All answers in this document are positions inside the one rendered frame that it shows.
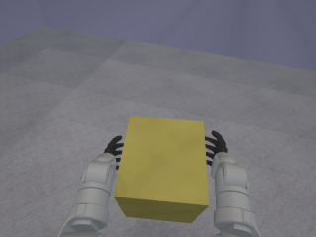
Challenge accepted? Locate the robot left hand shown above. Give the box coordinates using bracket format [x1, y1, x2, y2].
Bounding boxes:
[104, 135, 124, 170]

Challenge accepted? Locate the robot right hand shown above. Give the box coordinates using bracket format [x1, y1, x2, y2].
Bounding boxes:
[205, 131, 228, 166]

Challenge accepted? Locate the carton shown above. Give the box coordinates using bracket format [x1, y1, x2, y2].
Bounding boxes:
[114, 116, 210, 223]

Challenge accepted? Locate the robot left forearm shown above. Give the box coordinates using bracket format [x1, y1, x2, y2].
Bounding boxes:
[57, 153, 117, 237]

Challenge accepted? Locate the robot right forearm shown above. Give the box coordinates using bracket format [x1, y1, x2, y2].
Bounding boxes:
[210, 152, 261, 237]

